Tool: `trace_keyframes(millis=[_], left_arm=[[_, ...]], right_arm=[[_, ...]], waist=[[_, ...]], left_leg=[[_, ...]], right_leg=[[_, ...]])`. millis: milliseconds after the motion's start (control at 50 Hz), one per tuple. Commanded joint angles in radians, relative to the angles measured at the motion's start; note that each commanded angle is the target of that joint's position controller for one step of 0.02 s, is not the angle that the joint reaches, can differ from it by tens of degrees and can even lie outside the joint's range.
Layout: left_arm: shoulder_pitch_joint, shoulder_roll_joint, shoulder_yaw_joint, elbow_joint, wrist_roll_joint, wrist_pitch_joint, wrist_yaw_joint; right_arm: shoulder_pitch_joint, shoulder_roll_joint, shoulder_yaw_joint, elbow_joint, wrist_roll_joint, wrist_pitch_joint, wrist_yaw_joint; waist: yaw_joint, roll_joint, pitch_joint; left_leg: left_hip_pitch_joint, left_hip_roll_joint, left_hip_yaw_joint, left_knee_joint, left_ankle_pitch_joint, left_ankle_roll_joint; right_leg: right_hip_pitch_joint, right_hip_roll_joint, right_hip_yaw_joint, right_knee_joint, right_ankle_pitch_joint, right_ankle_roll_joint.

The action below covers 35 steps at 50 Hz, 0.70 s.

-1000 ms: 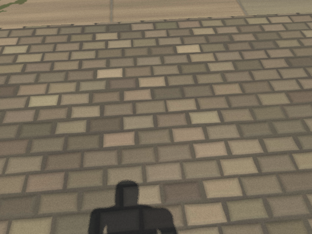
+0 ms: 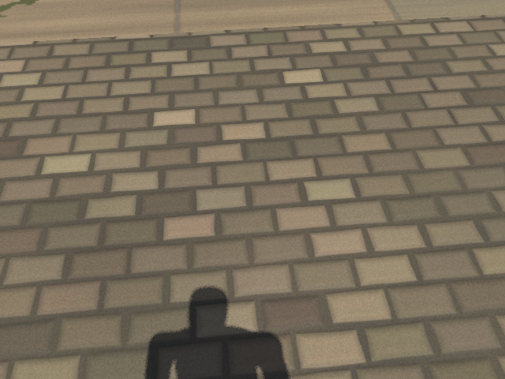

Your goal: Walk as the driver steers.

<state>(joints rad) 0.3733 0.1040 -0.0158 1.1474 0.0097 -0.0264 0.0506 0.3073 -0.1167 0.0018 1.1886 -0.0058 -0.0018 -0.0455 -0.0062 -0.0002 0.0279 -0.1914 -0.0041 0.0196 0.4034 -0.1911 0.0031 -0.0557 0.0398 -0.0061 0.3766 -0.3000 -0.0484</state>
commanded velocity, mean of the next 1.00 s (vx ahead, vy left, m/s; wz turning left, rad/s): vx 0.15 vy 0.00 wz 0.00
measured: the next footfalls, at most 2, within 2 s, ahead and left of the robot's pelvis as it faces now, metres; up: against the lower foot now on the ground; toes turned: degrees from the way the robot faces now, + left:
left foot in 0.84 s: +0.19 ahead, +0.13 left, +0.00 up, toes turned +4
right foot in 1.36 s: +0.54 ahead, -0.02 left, +0.00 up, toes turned -5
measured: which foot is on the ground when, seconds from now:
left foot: down 0.00-0.54, up 0.56-0.82, down 0.84-1.00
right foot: down 0.00-0.86, up 0.88-1.00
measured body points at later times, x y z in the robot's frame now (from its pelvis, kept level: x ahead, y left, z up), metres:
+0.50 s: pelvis +0.00 -0.01 +0.00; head +0.01 -0.01 +0.45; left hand -0.05 +0.19 -0.16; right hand -0.03 -0.21 -0.17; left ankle +0.02 +0.12 -0.74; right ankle -0.06 -0.09 -0.74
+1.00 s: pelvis +0.16 +0.06 +0.00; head +0.17 +0.08 +0.45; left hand +0.16 +0.30 -0.16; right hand +0.15 -0.18 -0.15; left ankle +0.15 +0.13 -0.74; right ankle +0.09 -0.06 -0.66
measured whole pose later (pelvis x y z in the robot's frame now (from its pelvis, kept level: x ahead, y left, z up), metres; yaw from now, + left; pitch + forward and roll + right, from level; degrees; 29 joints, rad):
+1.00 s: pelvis +0.16 +0.06 +0.00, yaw +0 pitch +0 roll +0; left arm 0.35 0.19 0.04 1.05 0.03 -0.07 -0.02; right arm 0.35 -0.17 -0.05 1.05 -0.02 -0.08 0.00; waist 0.01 -0.04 0.03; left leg -0.17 -0.05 0.11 0.41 -0.24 0.08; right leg -0.41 -0.04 -0.02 1.12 -0.28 -0.09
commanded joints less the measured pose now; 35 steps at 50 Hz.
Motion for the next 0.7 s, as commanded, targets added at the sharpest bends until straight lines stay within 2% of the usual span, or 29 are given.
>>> trace_keyframes(millis=[20, 480, 500, 520, 540, 560, 580, 600, 640, 660, 700], left_arm=[[0.103, 0.064, 0.008, 0.001, 0.000, -0.003, 0.002], [0.117, 0.062, 0.007, -0.003, -0.001, -0.007, 0.001], [0.125, 0.059, 0.006, -0.001, 0.000, -0.007, 0.001], [0.131, 0.069, 0.011, 0.000, 0.002, -0.005, 0.000], [0.142, 0.096, 0.022, 0.000, 0.002, 0.000, -0.001], [0.160, 0.125, 0.036, 0.000, 0.001, 0.006, -0.002], [0.186, 0.145, 0.046, 0.001, 0.001, 0.010, -0.005], [0.207, 0.152, 0.053, 0.003, 0.002, 0.011, -0.007], [0.244, 0.143, 0.057, 0.010, 0.016, 0.000, -0.011], [0.249, 0.149, 0.061, 0.010, 0.022, -0.010, -0.012], [0.232, 0.155, 0.064, 0.001, 0.021, -0.029, -0.014]], right_arm=[[0.081, -0.062, -0.007, 0.000, 0.000, -0.002, -0.002], [0.093, -0.057, -0.004, 0.002, 0.002, -0.001, -0.002], [0.095, -0.051, -0.002, 0.004, 0.000, 0.000, -0.002], [0.086, -0.054, -0.003, 0.000, -0.002, 0.001, -0.001], [0.071, -0.060, -0.007, -0.011, -0.006, 0.003, 0.002], [0.048, -0.063, -0.011, -0.028, -0.012, 0.003, 0.007], [0.014, -0.064, -0.014, -0.051, -0.022, 0.003, 0.015], [-0.021, -0.055, -0.013, -0.079, -0.032, -0.002, 0.022], [-0.091, -0.063, -0.019, -0.133, -0.033, -0.021, 0.034], [-0.104, -0.071, -0.024, -0.152, -0.032, -0.032, 0.039], [-0.123, -0.084, -0.034, -0.183, -0.023, -0.054, 0.051]], waist=[[0.000, -0.008, 0.070], [0.000, -0.009, 0.073], [0.004, -0.011, 0.055], [0.010, -0.019, 0.066], [0.020, -0.047, 0.083], [0.035, -0.095, 0.114], [0.053, -0.124, 0.169], [0.069, -0.139, 0.223], [0.086, -0.122, 0.269], [0.080, -0.101, 0.263], [0.064, -0.072, 0.224]], left_leg=[[0.044, 0.095, -0.089, -0.038, 0.155, 0.029], [0.041, 0.098, -0.080, -0.027, 0.158, 0.020], [0.046, 0.090, -0.074, -0.029, 0.105, 0.021], [0.028, 0.072, -0.061, -0.013, 0.033, 0.024], [-0.012, 0.039, -0.030, 0.038, -0.072, 0.028], [-0.094, 0.000, 0.012, 0.118, -0.185, 0.032], [-0.202, -0.020, 0.050, 0.192, -0.248, 0.036], [-0.284, -0.007, 0.071, 0.255, -0.262, 0.042], [-0.426, 0.045, 0.042, 0.394, -0.277, 0.054], [-0.487, 0.063, 0.027, 0.431, -0.274, 0.059], [-0.509, 0.075, 0.020, 0.405, -0.240, 0.063]], right_leg=[[-0.116, -0.130, 0.098, -0.079, 0.229, -0.014], [-0.103, -0.131, 0.099, -0.081, 0.277, -0.016], [-0.095, -0.125, 0.101, -0.098, 0.195, -0.020], [-0.101, -0.118, 0.112, -0.117, 0.073, -0.031], [-0.107, -0.121, 0.142, -0.141, -0.095, -0.053], [-0.103, -0.150, 0.205, -0.175, -0.284, -0.089], [-0.100, -0.211, 0.285, -0.223, -0.429, -0.129], [-0.102, -0.274, 0.353, -0.258, -0.494, -0.167], [-0.059, -0.344, 0.425, -0.288, -0.412, -0.221], [-0.003, -0.354, 0.420, -0.280, -0.328, -0.231], [0.069, -0.339, 0.361, -0.258, -0.159, -0.221]])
